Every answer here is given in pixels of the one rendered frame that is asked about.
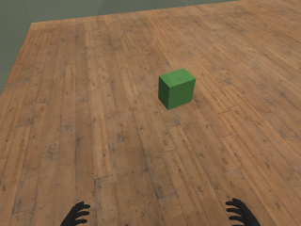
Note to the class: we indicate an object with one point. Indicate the robot right hand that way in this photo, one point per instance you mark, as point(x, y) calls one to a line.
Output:
point(246, 215)

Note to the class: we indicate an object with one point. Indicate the carton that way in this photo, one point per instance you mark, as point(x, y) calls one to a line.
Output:
point(176, 88)

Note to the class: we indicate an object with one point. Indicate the robot left hand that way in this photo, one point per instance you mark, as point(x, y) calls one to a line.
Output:
point(71, 218)

